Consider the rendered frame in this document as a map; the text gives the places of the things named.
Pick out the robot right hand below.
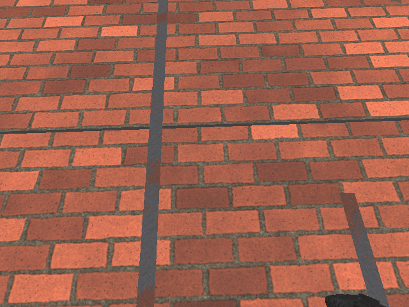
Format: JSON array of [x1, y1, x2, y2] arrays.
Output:
[[325, 294, 386, 307]]

